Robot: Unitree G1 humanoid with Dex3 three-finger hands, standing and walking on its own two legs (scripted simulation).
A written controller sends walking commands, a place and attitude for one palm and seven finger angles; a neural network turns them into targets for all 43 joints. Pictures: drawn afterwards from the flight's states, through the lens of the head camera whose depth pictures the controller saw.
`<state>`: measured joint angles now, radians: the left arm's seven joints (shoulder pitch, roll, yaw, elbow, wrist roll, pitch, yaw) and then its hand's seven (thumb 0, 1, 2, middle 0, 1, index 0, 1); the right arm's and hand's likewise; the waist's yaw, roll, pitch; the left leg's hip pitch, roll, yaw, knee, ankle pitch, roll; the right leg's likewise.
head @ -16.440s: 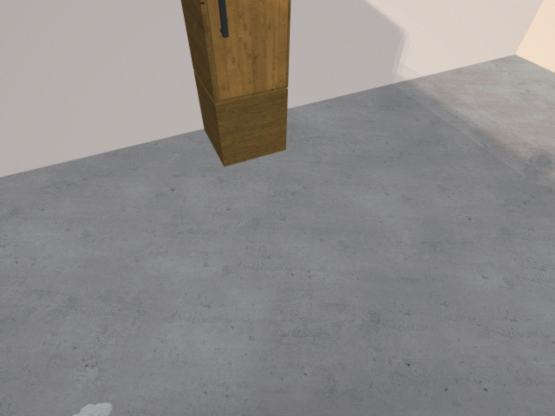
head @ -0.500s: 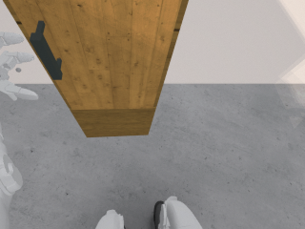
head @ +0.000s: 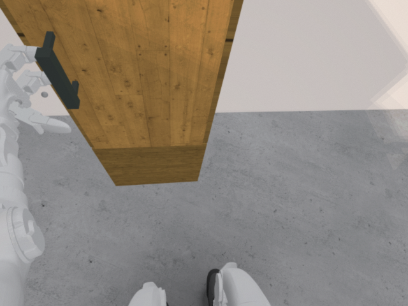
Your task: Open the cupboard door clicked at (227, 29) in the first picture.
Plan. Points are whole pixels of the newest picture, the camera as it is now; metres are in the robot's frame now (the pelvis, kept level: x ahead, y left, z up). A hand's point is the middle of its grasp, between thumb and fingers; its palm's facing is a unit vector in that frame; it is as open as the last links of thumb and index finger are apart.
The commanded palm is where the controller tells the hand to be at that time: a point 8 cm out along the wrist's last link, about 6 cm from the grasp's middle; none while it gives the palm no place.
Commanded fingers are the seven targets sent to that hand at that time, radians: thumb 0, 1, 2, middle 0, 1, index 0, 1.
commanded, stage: slide the fingers in behind the handle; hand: left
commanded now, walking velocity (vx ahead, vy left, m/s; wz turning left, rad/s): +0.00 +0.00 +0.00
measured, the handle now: (62, 73) +0.54 +0.23 +0.07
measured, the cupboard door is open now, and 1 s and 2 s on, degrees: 0 0 0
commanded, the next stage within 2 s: close the thumb around the handle in 1.20 s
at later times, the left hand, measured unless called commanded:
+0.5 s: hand (59, 97) +0.48 +0.23 +0.08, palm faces +0.00 -1.00 -0.01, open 14.0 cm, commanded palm +0.45 +0.27 +0.07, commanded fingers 0.00 -0.50 0.30 -0.30 -1.20 -0.30 -1.20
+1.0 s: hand (67, 98) +0.48 +0.21 +0.07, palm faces +0.00 -1.00 -0.01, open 14.0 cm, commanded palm +0.45 +0.26 +0.07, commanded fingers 0.00 -0.50 0.30 -0.30 -1.20 -0.30 -1.20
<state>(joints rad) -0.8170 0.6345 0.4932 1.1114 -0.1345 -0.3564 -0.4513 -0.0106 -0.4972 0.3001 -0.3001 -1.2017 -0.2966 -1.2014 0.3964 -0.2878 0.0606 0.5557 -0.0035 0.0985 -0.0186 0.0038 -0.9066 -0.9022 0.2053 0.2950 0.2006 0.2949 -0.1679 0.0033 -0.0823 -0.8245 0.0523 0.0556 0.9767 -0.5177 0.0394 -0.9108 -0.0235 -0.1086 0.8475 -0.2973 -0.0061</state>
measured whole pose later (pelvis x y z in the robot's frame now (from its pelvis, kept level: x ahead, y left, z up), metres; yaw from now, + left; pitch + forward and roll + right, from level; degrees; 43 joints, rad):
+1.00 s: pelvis +0.00 +0.00 +0.00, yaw +0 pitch +20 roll -2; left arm -0.79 0.50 0.41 1.08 -0.13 -0.39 -0.34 -0.01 -0.50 0.30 -0.30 -1.20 -0.30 -1.20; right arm 0.38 -0.27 0.05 0.58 -0.01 0.07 -0.01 0.00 -0.91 -0.90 0.20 0.29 0.20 0.29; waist -0.15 0.01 -0.09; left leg -0.79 0.04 0.06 0.96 -0.51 0.04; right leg -0.88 -0.03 -0.10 0.85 -0.30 0.00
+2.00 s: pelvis +0.01 -0.01 +0.00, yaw +1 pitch +20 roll -2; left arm -0.80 0.49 0.39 1.08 -0.14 -0.39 -0.30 0.01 0.75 0.83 -0.37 -1.34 -0.35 -1.34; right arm 0.38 -0.28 0.04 0.59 -0.01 0.06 -0.01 0.00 -0.91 -0.90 0.20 0.29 0.20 0.29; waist -0.14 0.02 -0.09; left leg -0.79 0.04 0.05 0.94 -0.51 0.03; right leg -0.89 -0.03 -0.11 0.85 -0.31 -0.01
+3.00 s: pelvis +0.04 -0.03 +0.02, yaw +2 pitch +11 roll +0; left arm 0.28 -0.09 -0.17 -0.06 0.08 -0.21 0.47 0.03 0.67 0.73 -0.33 -1.25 -0.34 -1.32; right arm 0.16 -0.15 0.03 0.48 -0.06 0.04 0.02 0.01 -0.91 -0.90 0.20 0.29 0.20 0.29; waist 0.01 0.03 -0.11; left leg -0.48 0.03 0.05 0.80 -0.51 0.00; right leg -0.62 -0.03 -0.10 0.81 -0.37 -0.03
